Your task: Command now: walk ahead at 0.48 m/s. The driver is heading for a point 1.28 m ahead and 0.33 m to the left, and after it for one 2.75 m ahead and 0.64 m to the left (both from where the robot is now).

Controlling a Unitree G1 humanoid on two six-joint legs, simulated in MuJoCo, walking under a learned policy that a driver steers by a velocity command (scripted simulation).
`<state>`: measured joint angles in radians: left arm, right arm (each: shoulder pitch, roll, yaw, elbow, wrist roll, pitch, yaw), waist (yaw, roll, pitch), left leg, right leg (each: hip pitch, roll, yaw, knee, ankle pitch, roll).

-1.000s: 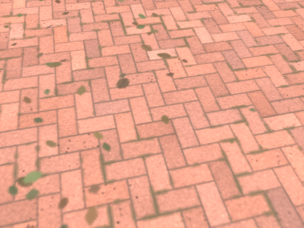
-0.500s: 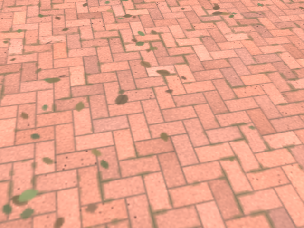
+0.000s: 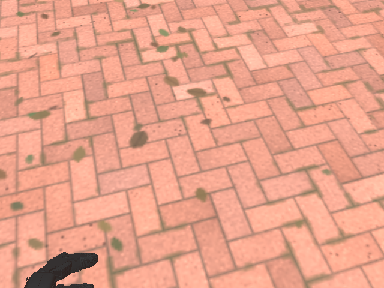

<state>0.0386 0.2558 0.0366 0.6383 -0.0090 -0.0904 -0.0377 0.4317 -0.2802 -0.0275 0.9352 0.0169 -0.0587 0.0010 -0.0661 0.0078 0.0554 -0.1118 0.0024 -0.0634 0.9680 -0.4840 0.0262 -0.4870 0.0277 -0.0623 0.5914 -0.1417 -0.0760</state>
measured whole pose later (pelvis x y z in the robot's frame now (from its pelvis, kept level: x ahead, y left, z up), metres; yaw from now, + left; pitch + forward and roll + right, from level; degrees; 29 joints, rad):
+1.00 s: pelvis +0.44 +0.05 +0.01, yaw +26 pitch +2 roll +0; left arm 0.14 0.29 0.04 0.73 0.02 -0.04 0.01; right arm 0.19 -0.31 -0.07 0.64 0.00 0.04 -0.03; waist -0.01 0.01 0.00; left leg -0.33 -0.14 -0.21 0.63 -0.36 0.03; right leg -0.37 0.03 0.07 0.53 -0.18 0.01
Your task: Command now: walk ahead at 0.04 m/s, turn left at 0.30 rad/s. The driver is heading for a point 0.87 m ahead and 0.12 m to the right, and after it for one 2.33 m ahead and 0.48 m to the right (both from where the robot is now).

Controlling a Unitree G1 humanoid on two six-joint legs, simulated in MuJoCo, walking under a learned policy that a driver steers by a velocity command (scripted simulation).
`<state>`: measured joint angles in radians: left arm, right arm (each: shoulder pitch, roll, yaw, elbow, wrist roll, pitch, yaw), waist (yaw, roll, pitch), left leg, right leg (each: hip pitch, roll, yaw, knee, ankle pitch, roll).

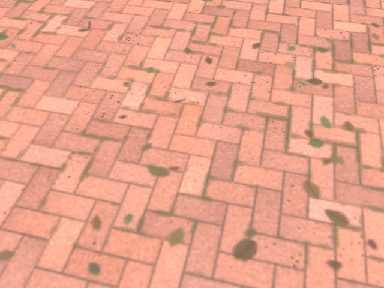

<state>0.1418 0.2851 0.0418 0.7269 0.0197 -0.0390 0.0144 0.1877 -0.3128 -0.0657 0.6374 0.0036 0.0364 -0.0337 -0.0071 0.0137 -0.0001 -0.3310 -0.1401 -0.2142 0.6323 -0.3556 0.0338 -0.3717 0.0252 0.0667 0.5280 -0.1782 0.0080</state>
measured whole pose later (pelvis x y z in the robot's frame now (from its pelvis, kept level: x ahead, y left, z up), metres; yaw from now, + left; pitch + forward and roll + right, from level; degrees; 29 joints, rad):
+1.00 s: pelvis +0.17 -0.01 +0.01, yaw +2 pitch +1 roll +0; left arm 0.43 0.24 0.02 0.92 -0.01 -0.07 0.00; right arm 0.10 -0.27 -0.06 0.68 0.02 -0.07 0.03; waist 0.10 0.04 0.03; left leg -0.63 0.08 -0.01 0.67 -0.01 -0.01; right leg 0.07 0.03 -0.01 0.19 -0.28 -0.05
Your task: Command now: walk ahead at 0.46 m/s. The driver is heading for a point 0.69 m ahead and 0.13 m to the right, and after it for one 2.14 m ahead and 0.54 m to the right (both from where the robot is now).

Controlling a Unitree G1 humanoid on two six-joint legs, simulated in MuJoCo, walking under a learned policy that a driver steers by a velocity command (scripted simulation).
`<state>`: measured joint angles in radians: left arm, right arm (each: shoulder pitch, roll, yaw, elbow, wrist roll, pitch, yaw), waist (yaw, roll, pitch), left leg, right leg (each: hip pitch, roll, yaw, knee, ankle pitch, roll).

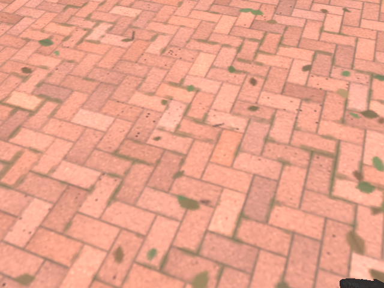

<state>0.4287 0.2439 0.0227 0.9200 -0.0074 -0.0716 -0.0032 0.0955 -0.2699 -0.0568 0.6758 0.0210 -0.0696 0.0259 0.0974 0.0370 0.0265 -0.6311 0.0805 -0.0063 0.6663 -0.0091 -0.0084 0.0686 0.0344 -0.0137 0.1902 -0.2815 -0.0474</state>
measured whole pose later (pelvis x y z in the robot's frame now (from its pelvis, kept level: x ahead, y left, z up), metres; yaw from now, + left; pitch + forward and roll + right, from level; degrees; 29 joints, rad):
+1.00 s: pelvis +0.56 -0.05 +0.00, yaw -25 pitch +2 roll +0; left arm 0.32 0.28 0.07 0.72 -0.02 -0.05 0.00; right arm 0.07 -0.31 -0.05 0.71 -0.01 -0.10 0.00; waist 0.05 0.03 0.05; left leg -0.66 0.10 -0.10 0.81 -0.11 -0.06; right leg -0.17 0.11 0.10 0.33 -0.19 -0.10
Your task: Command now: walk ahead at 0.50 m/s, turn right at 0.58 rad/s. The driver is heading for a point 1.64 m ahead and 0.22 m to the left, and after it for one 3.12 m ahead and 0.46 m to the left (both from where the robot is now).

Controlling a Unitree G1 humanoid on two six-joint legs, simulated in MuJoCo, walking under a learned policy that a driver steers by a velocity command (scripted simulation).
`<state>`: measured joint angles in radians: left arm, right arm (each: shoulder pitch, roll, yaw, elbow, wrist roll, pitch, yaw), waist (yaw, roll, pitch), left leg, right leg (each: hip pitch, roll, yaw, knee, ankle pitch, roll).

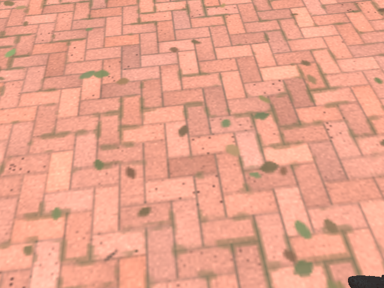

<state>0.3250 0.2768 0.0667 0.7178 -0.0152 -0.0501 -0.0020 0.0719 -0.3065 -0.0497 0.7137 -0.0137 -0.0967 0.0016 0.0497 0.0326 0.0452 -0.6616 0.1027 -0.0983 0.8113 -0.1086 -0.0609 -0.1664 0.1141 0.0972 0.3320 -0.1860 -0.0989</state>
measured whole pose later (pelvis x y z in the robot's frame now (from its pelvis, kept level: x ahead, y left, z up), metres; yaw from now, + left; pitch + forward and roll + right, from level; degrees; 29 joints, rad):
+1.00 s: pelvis +0.52 -0.02 -0.01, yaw +6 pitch +1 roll -2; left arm 0.34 0.29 0.08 0.81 0.00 -0.09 0.00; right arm 0.13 -0.31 -0.06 0.69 0.02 -0.03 0.03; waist 0.08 0.05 0.03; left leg -0.68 0.10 -0.04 0.80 -0.04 -0.01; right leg 0.00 0.01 -0.18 0.24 -0.26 0.00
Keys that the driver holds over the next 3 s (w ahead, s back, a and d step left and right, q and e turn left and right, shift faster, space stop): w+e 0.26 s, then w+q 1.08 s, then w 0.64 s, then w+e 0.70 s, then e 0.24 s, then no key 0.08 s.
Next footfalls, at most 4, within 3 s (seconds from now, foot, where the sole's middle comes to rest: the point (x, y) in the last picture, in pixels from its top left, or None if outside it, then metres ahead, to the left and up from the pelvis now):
0.20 left None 0.30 0.14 -0.78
0.66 right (260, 280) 0.48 -0.14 -0.78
1.14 left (181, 208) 0.75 0.14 -0.78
1.66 right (207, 139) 1.09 0.05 -0.78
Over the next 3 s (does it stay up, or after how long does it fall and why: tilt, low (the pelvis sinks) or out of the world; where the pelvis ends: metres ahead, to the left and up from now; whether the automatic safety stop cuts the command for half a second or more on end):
stays up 1.53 0.26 0.00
